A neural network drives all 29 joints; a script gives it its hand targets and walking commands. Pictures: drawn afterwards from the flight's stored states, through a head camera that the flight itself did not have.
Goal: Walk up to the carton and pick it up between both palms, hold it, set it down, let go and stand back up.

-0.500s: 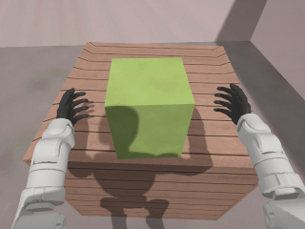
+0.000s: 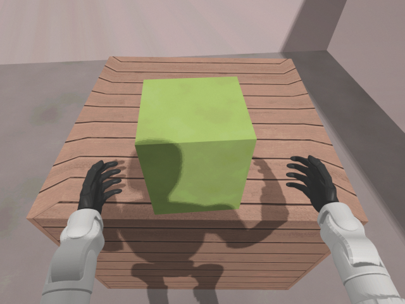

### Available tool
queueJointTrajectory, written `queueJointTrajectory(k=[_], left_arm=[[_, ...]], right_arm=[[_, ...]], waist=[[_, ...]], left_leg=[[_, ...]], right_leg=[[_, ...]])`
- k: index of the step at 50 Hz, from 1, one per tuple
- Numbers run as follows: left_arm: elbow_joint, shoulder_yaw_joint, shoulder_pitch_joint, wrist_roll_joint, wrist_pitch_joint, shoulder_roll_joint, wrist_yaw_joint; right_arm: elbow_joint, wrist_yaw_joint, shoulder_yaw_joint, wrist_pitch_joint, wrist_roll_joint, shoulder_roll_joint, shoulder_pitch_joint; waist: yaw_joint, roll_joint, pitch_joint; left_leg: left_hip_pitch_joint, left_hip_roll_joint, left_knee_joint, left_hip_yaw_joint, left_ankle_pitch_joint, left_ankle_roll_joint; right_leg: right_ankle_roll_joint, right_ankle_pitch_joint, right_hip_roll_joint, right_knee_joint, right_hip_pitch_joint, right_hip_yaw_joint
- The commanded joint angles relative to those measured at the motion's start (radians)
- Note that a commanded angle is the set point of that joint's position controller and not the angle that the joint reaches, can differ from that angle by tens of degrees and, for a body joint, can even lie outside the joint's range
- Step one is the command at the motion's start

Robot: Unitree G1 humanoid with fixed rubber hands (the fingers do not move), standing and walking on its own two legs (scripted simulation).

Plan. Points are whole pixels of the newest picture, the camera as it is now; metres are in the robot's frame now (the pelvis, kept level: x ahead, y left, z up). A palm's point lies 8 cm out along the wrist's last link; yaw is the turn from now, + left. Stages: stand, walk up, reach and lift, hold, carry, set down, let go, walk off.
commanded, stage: set down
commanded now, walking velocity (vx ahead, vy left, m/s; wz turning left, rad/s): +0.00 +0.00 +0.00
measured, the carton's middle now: (194, 148) +0.45 +0.04 +0.05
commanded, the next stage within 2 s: let go in 1.66 s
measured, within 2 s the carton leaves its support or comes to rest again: neither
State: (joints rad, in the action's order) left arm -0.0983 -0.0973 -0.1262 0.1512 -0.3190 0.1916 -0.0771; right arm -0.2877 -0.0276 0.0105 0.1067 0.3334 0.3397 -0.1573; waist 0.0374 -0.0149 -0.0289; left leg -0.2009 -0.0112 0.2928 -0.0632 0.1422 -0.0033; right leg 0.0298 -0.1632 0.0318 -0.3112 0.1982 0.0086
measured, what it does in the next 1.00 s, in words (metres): stands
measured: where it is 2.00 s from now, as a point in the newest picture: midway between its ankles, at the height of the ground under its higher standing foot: outside the picture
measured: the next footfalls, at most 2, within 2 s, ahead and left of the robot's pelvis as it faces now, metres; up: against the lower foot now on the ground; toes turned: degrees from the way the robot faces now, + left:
none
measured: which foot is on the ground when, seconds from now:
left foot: down 0.00-1.00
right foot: down 0.00-1.00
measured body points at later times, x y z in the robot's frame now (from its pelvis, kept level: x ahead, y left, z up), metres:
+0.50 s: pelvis +0.00 +0.01 +0.00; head +0.00 +0.01 +0.45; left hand +0.25 +0.22 +0.02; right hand +0.25 -0.21 +0.02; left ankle +0.00 +0.12 -0.75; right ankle +0.00 -0.10 -0.75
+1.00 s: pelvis +0.01 +0.02 +0.00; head +0.02 +0.02 +0.45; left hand +0.21 +0.23 -0.04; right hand +0.21 -0.21 -0.04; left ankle +0.00 +0.12 -0.75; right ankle +0.00 -0.10 -0.75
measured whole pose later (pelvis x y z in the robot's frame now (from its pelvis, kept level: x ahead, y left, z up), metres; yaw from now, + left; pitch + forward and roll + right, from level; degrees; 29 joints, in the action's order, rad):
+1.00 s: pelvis +0.01 +0.02 +0.00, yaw -1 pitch -1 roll +0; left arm -0.31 0.00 0.23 0.08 -0.03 0.15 -0.10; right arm -0.37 -0.07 0.02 -0.12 0.15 0.23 0.25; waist 0.04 0.01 0.03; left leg -0.11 0.00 0.32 -0.07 0.19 -0.02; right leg 0.01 -0.18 0.03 -0.29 0.09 0.04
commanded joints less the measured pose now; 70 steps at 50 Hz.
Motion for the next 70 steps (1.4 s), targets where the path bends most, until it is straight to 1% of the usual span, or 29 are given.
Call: queueJointTrajectory(k=[1, 3, 4, 5, 6, 11, 12, 13, 14, 17, 18, 22, 29, 31, 33, 34, 37, 40, 41, 43, 47, 50, 53, 56, 58, 61, 65, 66, 70], left_arm=[[0.204, -0.045, -0.185, -0.012, 0.094, 0.119, -0.014], [0.205, -0.026, -0.112, -0.006, 0.119, 0.095, -0.015], [0.219, -0.035, -0.212, -0.002, 0.128, 0.131, -0.020], [0.177, -0.013, 0.094, -0.037, 0.137, 0.039, -0.016], [0.200, -0.018, -0.068, -0.027, 0.147, 0.077, -0.009], [0.162, 0.034, -0.055, 0.001, 0.210, 0.059, -0.036], [0.171, 0.029, -0.182, 0.013, 0.218, 0.089, -0.045], [0.135, 0.031, -0.007, -0.007, 0.234, 0.036, -0.047], [0.163, 0.036, -0.136, 0.008, 0.243, 0.079, -0.052], [0.159, 0.016, 0.079, -0.030, 0.280, 0.036, -0.042], [0.173, 0.011, 0.011, -0.041, 0.296, 0.055, -0.041], [0.090, 0.027, 0.116, -0.059, 0.297, 0.040, -0.040], [0.157, 0.057, 0.131, -0.018, 0.342, 0.035, -0.058], [0.013, 0.053, 0.146, -0.041, 0.334, 0.035, -0.041], [0.108, 0.055, 0.133, -0.021, 0.344, 0.052, -0.052], [0.088, 0.066, 0.131, -0.031, 0.342, 0.058, -0.053], [-0.023, 0.052, 0.214, -0.058, 0.321, 0.043, -0.037], [0.092, 0.069, 0.161, -0.054, 0.342, 0.057, -0.048], [-0.012, 0.076, 0.198, -0.049, 0.328, 0.040, -0.043], [0.032, 0.060, 0.246, -0.060, 0.336, 0.044, -0.044], [-0.127, 0.075, 0.293, -0.086, 0.325, 0.036, -0.017], [-0.042, 0.054, 0.323, -0.089, 0.342, 0.053, -0.004], [-0.032, 0.054, 0.339, -0.102, 0.381, 0.069, -0.005], [-0.119, 0.062, 0.382, -0.101, 0.374, 0.060, 0.015], [-0.002, 0.074, 0.335, -0.086, 0.406, 0.079, 0.000], [-0.219, 0.083, 0.377, -0.113, 0.382, 0.063, 0.024], [-0.114, 0.087, 0.314, -0.093, 0.381, 0.099, 0.023], [-0.193, 0.096, 0.303, -0.096, 0.370, 0.094, 0.022], [-0.255, 0.084, 0.311, -0.117, 0.339, 0.111, 0.037]], right_arm=[[0.197, -0.014, 0.061, -0.085, 0.005, 0.134, -0.195], [0.222, -0.023, 0.063, -0.105, -0.016, 0.143, -0.130], [0.253, -0.022, 0.080, -0.108, -0.028, 0.154, -0.232], [0.180, -0.034, 0.040, -0.127, -0.024, 0.112, 0.075], [0.230, -0.029, 0.066, -0.144, -0.035, 0.137, -0.086], [0.196, -0.050, 0.075, -0.163, -0.047, 0.109, -0.011], [0.235, -0.044, 0.092, -0.162, -0.057, 0.119, -0.118], [0.194, -0.049, 0.058, -0.172, -0.047, 0.078, 0.033], [0.262, -0.047, 0.072, -0.178, -0.056, 0.103, -0.087], [0.214, -0.045, 0.045, -0.211, -0.045, 0.072, 0.130], [0.211, -0.038, 0.069, -0.222, -0.068, 0.090, 0.062], [0.152, -0.050, 0.069, -0.246, -0.086, 0.087, 0.181], [0.280, -0.054, 0.074, -0.276, -0.077, 0.079, 0.163], [0.151, -0.055, 0.065, -0.251, -0.126, 0.043, 0.234], [0.228, -0.053, 0.077, -0.253, -0.122, 0.048, 0.220], [0.192, -0.053, 0.081, -0.247, -0.128, 0.031, 0.233], [0.127, -0.048, 0.065, -0.224, -0.161, 0.025, 0.287], [0.168, -0.062, 0.077, -0.246, -0.132, 0.044, 0.251], [0.097, -0.058, 0.067, -0.242, -0.158, 0.025, 0.306], [0.158, -0.056, 0.068, -0.267, -0.151, 0.030, 0.287], [0.015, -0.042, 0.059, -0.275, -0.194, -0.001, 0.334], [0.059, -0.032, 0.040, -0.302, -0.180, 0.002, 0.361], [0.012, -0.034, 0.058, -0.346, -0.183, 0.004, 0.381], [-0.060, -0.018, 0.044, -0.356, -0.202, -0.002, 0.389], [0.002, -0.026, 0.051, -0.387, -0.178, 0.013, 0.352], [-0.185, -0.015, 0.054, -0.369, -0.235, -0.031, 0.381], [-0.107, -0.015, 0.064, -0.379, -0.234, -0.008, 0.317], [-0.207, -0.015, 0.075, -0.370, -0.249, -0.013, 0.334], [-0.247, -0.012, 0.034, -0.348, -0.267, -0.031, 0.308]], waist=[[0.009, -0.011, -0.320], [0.021, -0.030, -0.304], [0.023, -0.015, -0.309], [0.018, -0.036, -0.250], [0.003, 0.001, -0.284], [-0.005, -0.012, -0.215], [-0.010, -0.005, -0.232], [0.014, -0.027, -0.191], [-0.005, -0.022, -0.242], [0.008, -0.022, -0.213], [-0.002, 0.005, -0.245], [-0.010, -0.005, -0.146], [0.010, -0.026, -0.153], [-0.003, -0.041, -0.056], [0.014, -0.012, -0.097], [-0.009, 0.009, -0.099], [-0.003, 0.005, -0.067], [0.013, 0.038, -0.104], [0.003, 0.023, -0.081], [0.026, 0.004, -0.116], [-0.014, -0.006, -0.054], [0.014, -0.017, -0.088], [-0.004, 0.027, -0.092], [-0.010, -0.011, -0.065], [-0.008, 0.027, -0.103], [-0.023, 0.023, 0.001], [-0.030, 0.029, -0.027], [-0.024, 0.037, -0.045], [-0.018, 0.028, 0.010]], left_leg=[[0.166, 0.023, 0.016, 0.036, -0.223, 0.003], [0.180, 0.018, 0.011, 0.039, -0.272, 0.009], [0.157, 0.021, 0.013, 0.033, -0.237, 0.012], [0.210, 0.011, 0.008, 0.046, -0.288, 0.017], [0.197, 0.019, 0.031, 0.042, -0.287, 0.026], [0.161, 0.012, -0.001, 0.043, -0.155, 0.011], [0.132, 0.017, -0.002, 0.038, -0.111, 0.009], [0.155, 0.012, -0.004, 0.040, -0.126, 0.003], [0.139, 0.016, 0.001, 0.042, -0.132, 0.009], [0.209, 0.014, 0.011, 0.044, -0.219, 0.017], [0.204, 0.017, 0.010, 0.038, -0.233, 0.020], [0.235, 0.006, 0.008, 0.045, -0.187, 0.021], [0.198, 0.004, 0.006, 0.043, -0.133, 0.017], [0.196, 0.006, -0.005, 0.036, -0.056, 0.012], [0.194, 0.006, 0.002, 0.026, -0.077, 0.018], [0.199, 0.008, -0.003, 0.025, -0.065, 0.017], [0.210, 0.002, -0.009, 0.029, -0.096, 0.023], [0.205, 0.001, 0.002, 0.032, -0.147, 0.023], [0.212, 0.003, -0.001, 0.029, -0.153, 0.017], [0.211, 0.004, 0.017, 0.026, -0.188, 0.027], [0.227, -0.001, 0.028, 0.030, -0.221, 0.025], [0.273, 0.002, 0.053, 0.028, -0.287, 0.041], [0.265, -0.005, 0.058, 0.042, -0.368, 0.046], [0.277, -0.001, 0.058, 0.035, -0.337, 0.042], [0.296, -0.005, 0.080, 0.048, -0.380, 0.053], [0.265, -0.013, 0.063, 0.040, -0.300, 0.048], [0.246, -0.015, 0.066, 0.033, -0.283, 0.050], [0.246, -0.009, 0.051, 0.020, -0.276, 0.038], [0.219, -0.007, 0.062, 0.014, -0.182, 0.023]], right_leg=[[-0.032, 0.250, -0.009, 0.011, -0.081, 0.043], [-0.024, 0.266, -0.006, 0.023, -0.095, 0.052], [-0.023, 0.227, -0.008, 0.017, -0.055, 0.045], [-0.021, 0.280, -0.005, 0.028, -0.126, 0.039], [-0.016, 0.253, -0.011, 0.031, -0.076, 0.043], [-0.005, 0.117, -0.027, 0.036, -0.062, 0.063], [-0.010, 0.074, -0.025, 0.039, -0.018, 0.057], [-0.009, 0.108, -0.027, 0.035, -0.046, 0.069], [-0.002, 0.100, -0.021, 0.029, -0.034, 0.056], [0.000, 0.223, -0.024, 0.033, -0.087, 0.067], [-0.002, 0.237, -0.021, 0.035, -0.072, 0.071], [-0.001, 0.150, -0.015, 0.049, -0.042, 0.046], [0.005, 0.070, -0.018, 0.057, -0.032, 0.060], [0.011, -0.003, -0.029, 0.084, 0.008, 0.070], [0.010, -0.007, -0.038, 0.079, 0.008, 0.080], [0.015, -0.031, -0.037, 0.081, 0.022, 0.075], [0.015, 0.059, -0.028, 0.085, -0.013, 0.057], [0.017, 0.069, -0.018, 0.067, -0.037, 0.050], [0.020, 0.089, -0.013, 0.069, -0.025, 0.054], [0.014, 0.108, -0.020, 0.071, -0.049, 0.053], [0.009, 0.163, -0.014, 0.067, -0.054, 0.035], [0.000, 0.237, -0.022, 0.056, -0.051, 0.027], [0.005, 0.319, -0.013, 0.038, -0.083, 0.029], [-0.003, 0.284, -0.016, 0.057, -0.083, 0.026], [-0.003, 0.284, -0.005, 0.029, -0.056, 0.013], [0.005, 0.220, -0.010, 0.059, -0.058, 0.022], [0.008, 0.181, -0.007, 0.043, -0.029, 0.001], [0.012, 0.194, -0.009, 0.042, -0.047, 0.009], [-0.004, 0.116, -0.023, 0.052, -0.035, 0.005]])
